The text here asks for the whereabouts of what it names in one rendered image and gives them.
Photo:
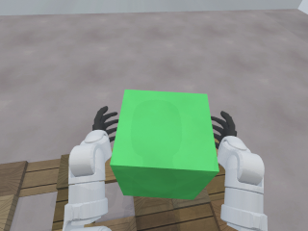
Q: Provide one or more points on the left robot forearm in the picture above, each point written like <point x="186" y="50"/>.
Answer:
<point x="86" y="167"/>

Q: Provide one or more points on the carton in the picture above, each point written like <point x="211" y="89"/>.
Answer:
<point x="164" y="144"/>

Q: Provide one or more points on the robot left hand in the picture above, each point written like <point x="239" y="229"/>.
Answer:
<point x="100" y="124"/>

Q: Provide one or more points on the robot right hand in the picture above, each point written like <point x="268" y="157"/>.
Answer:
<point x="229" y="127"/>

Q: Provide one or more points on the right robot forearm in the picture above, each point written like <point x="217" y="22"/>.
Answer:
<point x="243" y="207"/>

